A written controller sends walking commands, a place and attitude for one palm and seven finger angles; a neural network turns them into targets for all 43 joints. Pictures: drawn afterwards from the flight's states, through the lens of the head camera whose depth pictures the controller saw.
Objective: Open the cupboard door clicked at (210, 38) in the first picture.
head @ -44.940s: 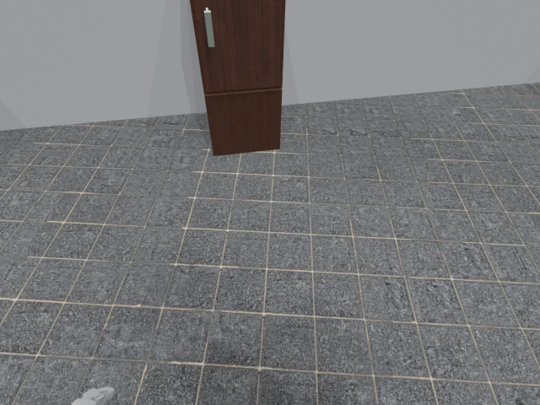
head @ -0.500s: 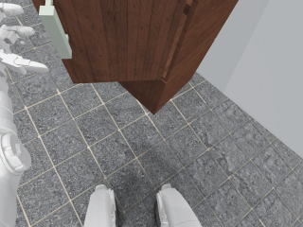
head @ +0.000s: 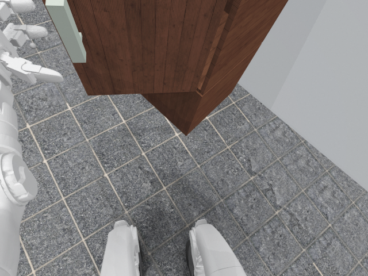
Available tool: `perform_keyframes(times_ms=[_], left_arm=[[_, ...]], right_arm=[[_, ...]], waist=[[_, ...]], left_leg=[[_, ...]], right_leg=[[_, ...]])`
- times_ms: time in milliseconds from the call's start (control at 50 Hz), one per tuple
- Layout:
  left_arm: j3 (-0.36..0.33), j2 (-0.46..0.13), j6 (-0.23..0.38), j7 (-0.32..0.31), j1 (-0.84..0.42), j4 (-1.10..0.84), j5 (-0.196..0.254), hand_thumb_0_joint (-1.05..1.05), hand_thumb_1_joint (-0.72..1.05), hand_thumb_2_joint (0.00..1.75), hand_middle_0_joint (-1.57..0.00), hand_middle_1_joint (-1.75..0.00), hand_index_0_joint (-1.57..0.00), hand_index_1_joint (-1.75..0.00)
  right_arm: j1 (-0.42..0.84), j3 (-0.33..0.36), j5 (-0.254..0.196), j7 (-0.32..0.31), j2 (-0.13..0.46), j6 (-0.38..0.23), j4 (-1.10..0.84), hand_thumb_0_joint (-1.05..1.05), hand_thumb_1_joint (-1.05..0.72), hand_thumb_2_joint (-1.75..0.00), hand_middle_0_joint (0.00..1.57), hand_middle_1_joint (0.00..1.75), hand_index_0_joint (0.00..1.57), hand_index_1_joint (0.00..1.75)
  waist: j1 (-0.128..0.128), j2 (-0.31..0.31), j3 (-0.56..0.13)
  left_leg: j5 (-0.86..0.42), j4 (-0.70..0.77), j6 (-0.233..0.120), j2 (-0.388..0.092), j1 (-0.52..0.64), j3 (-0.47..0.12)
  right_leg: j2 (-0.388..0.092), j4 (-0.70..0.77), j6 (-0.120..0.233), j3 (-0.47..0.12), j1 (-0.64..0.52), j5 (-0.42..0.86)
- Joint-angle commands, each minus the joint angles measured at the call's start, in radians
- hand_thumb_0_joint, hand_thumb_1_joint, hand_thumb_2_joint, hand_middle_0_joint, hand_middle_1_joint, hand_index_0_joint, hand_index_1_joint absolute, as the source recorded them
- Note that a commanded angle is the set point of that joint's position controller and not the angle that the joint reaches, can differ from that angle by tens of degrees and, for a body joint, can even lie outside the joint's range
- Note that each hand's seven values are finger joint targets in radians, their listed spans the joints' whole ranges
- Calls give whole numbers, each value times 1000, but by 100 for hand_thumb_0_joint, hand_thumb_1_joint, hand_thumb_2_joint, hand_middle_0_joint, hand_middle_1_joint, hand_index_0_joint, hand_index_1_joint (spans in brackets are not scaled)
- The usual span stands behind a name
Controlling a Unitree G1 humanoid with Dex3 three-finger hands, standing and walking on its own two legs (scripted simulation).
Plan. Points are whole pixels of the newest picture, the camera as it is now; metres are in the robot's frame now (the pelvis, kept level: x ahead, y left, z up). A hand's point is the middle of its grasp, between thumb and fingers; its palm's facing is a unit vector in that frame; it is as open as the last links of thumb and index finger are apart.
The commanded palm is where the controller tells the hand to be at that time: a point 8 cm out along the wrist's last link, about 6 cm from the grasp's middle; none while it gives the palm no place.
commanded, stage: slide the fingers in behind the handle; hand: left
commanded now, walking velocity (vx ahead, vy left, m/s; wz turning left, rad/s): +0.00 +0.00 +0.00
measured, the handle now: (69, 23) +0.60 +0.18 +0.08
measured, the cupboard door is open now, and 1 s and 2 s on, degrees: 51 51 51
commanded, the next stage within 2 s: close the thumb around the handle in 1.60 s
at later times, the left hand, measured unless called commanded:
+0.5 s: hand (52, 44) +0.55 +0.20 +0.08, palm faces +0.03 -1.00 -0.01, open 14.0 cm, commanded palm +0.53 +0.23 +0.08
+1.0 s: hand (76, 44) +0.55 +0.16 +0.08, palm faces +0.03 -1.00 -0.02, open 14.0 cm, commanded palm +0.53 +0.20 +0.08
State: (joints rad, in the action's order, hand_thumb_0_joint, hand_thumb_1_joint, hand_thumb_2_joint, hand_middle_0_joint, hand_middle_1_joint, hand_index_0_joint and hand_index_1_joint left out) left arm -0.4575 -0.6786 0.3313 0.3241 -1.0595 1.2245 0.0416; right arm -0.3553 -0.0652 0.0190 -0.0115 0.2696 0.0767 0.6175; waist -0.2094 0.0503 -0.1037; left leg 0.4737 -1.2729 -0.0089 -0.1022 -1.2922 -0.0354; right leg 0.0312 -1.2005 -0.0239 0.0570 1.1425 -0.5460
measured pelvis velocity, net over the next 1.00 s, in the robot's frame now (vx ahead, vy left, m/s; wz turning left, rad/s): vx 0.01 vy -0.01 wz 0.02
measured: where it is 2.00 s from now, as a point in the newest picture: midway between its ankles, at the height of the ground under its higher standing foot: (166, 273)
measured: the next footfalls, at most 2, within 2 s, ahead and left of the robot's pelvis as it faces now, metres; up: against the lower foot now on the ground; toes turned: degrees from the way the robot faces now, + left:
none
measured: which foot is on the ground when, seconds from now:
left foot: down 0.00-1.00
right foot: down 0.00-1.00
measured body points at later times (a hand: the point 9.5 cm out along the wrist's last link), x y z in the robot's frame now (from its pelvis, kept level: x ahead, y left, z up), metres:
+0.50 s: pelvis +0.00 +0.00 +0.00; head +0.17 +0.03 +0.42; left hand +0.54 +0.26 +0.08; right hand +0.00 -0.27 -0.10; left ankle +0.05 +0.11 -0.62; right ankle +0.01 -0.14 -0.62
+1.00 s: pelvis +0.01 -0.01 +0.00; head +0.17 +0.02 +0.43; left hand +0.54 +0.22 +0.08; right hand +0.01 -0.27 -0.11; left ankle +0.05 +0.11 -0.62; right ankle +0.01 -0.14 -0.62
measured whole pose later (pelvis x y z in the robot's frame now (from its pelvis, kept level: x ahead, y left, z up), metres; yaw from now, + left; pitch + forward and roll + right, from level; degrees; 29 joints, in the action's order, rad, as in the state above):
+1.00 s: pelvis +0.01 -0.01 +0.00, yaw +1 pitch +27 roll -5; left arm -0.37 -0.48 0.40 0.16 -1.03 1.19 0.03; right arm -0.37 -0.04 0.04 0.03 0.25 0.07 0.64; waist -0.20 0.06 -0.13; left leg 0.48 -1.25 0.00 -0.09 -1.25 -0.03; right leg 0.02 -1.20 -0.01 0.05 1.11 -0.56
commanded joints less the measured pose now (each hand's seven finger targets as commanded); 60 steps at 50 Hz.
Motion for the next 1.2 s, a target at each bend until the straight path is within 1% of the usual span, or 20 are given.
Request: perform_keyframes(times_ms=[0, 20, 60, 120, 180, 240, 320, 340, 440, 480, 520, 580, 640, 660, 720, 880, 1000, 1060, 1120, 1180], left_arm=[[-37, -275, 59, 13, -448, -223, 32, 0, -50, 30, -30, -120, -30, -120], [-41, -274, 65, 12, -441, -232, 35, 0, -50, 30, -30, -120, -30, -120], [-27, -242, 84, 13, -439, -250, 40, 0, -50, 30, -30, -120, -30, -120], [14, -179, 70, 6, -395, -184, 36, 0, -50, 30, -30, -120, -30, -120], [28, -168, 54, -11, -417, -158, 25, 0, -50, 30, -30, -120, -30, -120], [-24, -226, 63, -35, -439, -192, 23, 0, -50, 30, -30, -120, -30, -120], [-14, -198, 116, -62, -453, -300, 10, 0, -50, 30, -30, -120, -30, -120], [-17, -193, 128, -70, -451, -311, 13, 0, -50, 30, -30, -120, -30, -120], [10, -144, 95, -85, -418, -237, 8, 0, -50, 30, -30, -120, -30, -120], [5, -160, 79, -88, -416, -225, 5, 0, -50, 30, -30, -120, -30, -120], [4, -159, 81, -88, -407, -240, 7, 0, -50, 30, -30, -120, -30, -120], [44, -90, 108, -91, -427, -264, 14, 0, -50, 30, -30, -120, -30, -120], [31, -93, 129, -96, -426, -286, 26, 0, -50, 30, -30, -120, -30, -120], [57, -52, 120, -95, -390, -241, 23, 0, -50, 30, -30, -120, -30, -120], [68, -46, 96, -106, -402, -193, 16, 0, -50, 30, -30, -120, -30, -120], [53, -47, 151, -158, -455, -280, 4, 0, -50, 30, -30, -120, -30, -120], [82, -10, 127, -182, -442, -219, -15, 0, -50, 30, -30, -120, -30, -120], [80, 8, 129, -194, -427, -234, -12, 0, -50, 30, -30, -120, -30, -120], [73, 2, 135, -207, -448, -249, -6, 0, -50, 30, -30, -120, -30, -120], [115, 53, 150, -210, -459, -255, -16, 0, -50, 30, -30, -120, -30, -120]], right_arm=[[-219, 76, 0, -15, 200, -14, -19, 0, -90, -90, 20, 30, 20, 30], [-223, 76, 1, -15, 200, -16, -18, 0, -90, -90, 20, 30, 20, 30], [-225, 80, 4, -12, 196, -22, -9, 0, -90, -90, 20, 30, 20, 30], [-227, 80, 2, -8, 191, -20, -5, 0, -90, -90, 20, 30, 20, 30], [-235, 79, 4, -9, 195, -18, -4, 0, -90, -90, 20, 30, 20, 30], [-242, 78, 10, -9, 196, -23, -11, 0, -90, -90, 20, 30, 20, 30], [-233, 87, 18, 2, 184, -28, -12, 0, -90, -90, 20, 30, 20, 30], [-238, 87, 20, 6, 183, -29, -10, 0, -90, -90, 20, 30, 20, 30], [-236, 90, 14, 9, 184, -18, -9, 0, -90, -90, 20, 30, 20, 30], [-234, 89, 11, 7, 187, -14, -9, 0, -90, -90, 20, 30, 20, 30], [-230, 89, 11, 6, 184, -15, -13, 0, -90, -90, 20, 30, 20, 30], [-225, 93, 15, 11, 176, -21, -6, 0, -90, -90, 20, 30, 20, 30], [-231, 95, 19, 13, 177, -23, -6, 0, -90, -90, 20, 30, 20, 30], [-224, 96, 15, 15, 172, -21, -5, 0, -90, -90, 20, 30, 20, 30], [-226, 94, 14, 16, 176, -17, -3, 0, -90, -90, 20, 30, 20, 30], [-223, 99, 25, 23, 167, -23, -5, 0, -90, -90, 20, 30, 20, 30], [-230, 100, 25, 28, 168, -12, -2, 0, -90, -90, 20, 30, 20, 30], [-231, 102, 27, 30, 163, -11, -9, 0, -90, -90, 20, 30, 20, 30], [-230, 101, 30, 31, 164, -12, -7, 0, -90, -90, 20, 30, 20, 30], [-235, 104, 33, 38, 157, -13, 1, 0, -90, -90, 20, 30, 20, 30]], waist=[[-18, 173, -586], [-18, 153, -586], [-15, 181, -602], [-28, 150, -517], [-34, 158, -486], [-21, 156, -518], [1, 244, -626], [0, 236, -629], [-18, 163, -565], [-18, 149, -550], [-13, 147, -555], [-23, 167, -565], [-13, 170, -582], [-14, 161, -569], [-31, 117, -495], [-19, 165, -601], [-33, 128, -555], [-17, 139, -583], [-29, 107, -575], [-35, 117, -573]], left_leg=[[-384, 111, -28, 34, 628, -50], [-382, 113, -29, 33, 625, -50], [-397, 112, -25, 32, 657, -55], [-350, 124, -25, 31, 622, -52], [-320, 135, -23, 32, 615, -57], [-322, 130, -27, 35, 604, -53], [-422, 119, -15, 34, 705, -59], [-443, 119, -14, 33, 719, -64], [-382, 126, -22, 39, 646, -49], [-365, 128, -24, 40, 622, -41], [-367, 129, -25, 43, 614, -34], [-391, 125, -20, 40, 667, -46], [-404, 130, -19, 43, 679, -47], [-394, 130, -17, 45, 667, -42], [-335, 133, -23, 47, 604, -36], [-407, 117, -18, 49, 666, -41], [-371, 124, -22, 52, 621, -36], [-399, 126, -19, 56, 637, -32], [-380, 121, -24, 57, 608, -26], [-389, 119, -23, 58, 622, -27]], right_leg=[[43, 162, 42, 4, -93, 314], [45, 164, 41, 4, -103, 317], [44, 160, 43, 6, -77, 313], [44, 172, 43, 12, -51, 277], [41, 171, 44, 17, -21, 249], [40, 165, 46, 12, -48, 252], [39, 147, 51, 12, -52, 304], [41, 143, 53, 14, -54, 314], [41, 162, 44, 10, -84, 307], [40, 171, 41, 7, -99, 307], [40, 173, 42, 2, -120, 321], [41, 169, 45, 8, -77, 317], [41, 164, 48, 7, -99, 328], [41, 169, 46, 8, -92, 325], [39, 180, 41, 7, -86, 294], [36, 156, 45, 3, -99, 340], [35, 164, 41, 3, -102, 328], [34, 160, 43, 3, -126, 358], [34, 167, 38, -4, -142, 360], [35, 166, 40, -4, -134, 371]])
